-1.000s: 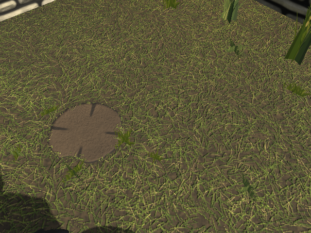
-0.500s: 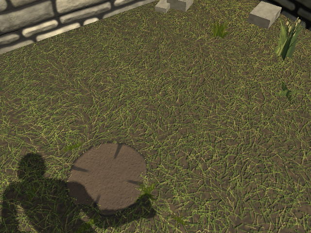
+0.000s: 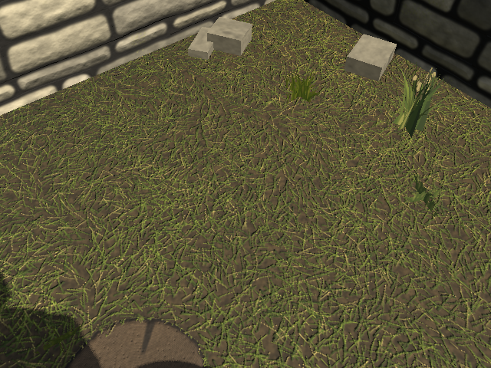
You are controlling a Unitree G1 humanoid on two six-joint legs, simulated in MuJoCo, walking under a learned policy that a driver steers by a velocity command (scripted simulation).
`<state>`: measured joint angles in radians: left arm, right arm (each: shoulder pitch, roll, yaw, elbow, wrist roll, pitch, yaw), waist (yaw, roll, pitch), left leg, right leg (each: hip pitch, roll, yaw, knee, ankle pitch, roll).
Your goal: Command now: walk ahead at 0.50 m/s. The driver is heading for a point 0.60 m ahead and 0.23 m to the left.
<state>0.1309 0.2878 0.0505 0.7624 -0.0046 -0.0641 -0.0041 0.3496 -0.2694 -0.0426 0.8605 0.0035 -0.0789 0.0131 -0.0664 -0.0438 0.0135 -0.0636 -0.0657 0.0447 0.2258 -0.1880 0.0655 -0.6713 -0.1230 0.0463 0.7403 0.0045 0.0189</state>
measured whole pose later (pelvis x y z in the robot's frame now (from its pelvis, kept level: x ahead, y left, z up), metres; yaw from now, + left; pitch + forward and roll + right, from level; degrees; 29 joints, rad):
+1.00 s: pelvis +0.51 +0.09 +0.00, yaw +28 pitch +1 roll -1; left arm 0.06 0.31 0.07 0.78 0.01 -0.08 0.00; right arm 0.29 -0.26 -0.06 0.74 0.00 -0.04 -0.01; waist -0.04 -0.04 0.07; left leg -0.17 -0.10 -0.05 0.33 -0.17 0.10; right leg -0.66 -0.10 0.05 0.83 -0.11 0.05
